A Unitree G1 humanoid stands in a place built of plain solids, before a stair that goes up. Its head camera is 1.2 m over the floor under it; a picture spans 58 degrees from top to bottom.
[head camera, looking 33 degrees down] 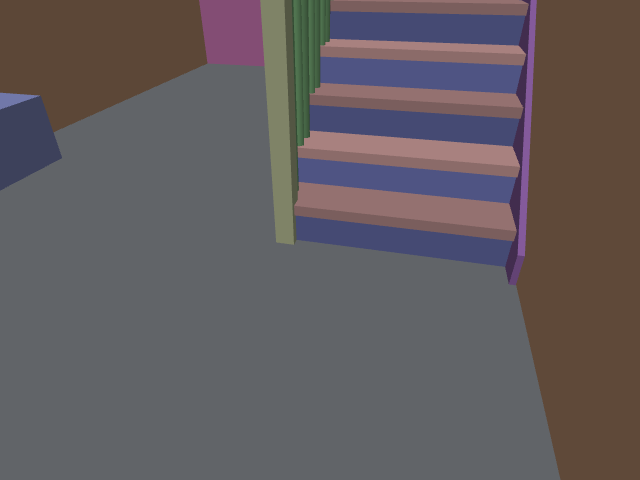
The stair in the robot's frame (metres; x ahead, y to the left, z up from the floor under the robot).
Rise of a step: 0.20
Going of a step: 0.24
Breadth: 1.10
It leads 13 degrees to the right of straight ahead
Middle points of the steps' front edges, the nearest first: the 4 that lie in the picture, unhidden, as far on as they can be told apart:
1.71 -0.37 0.21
1.96 -0.38 0.41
2.19 -0.43 0.61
2.42 -0.49 0.80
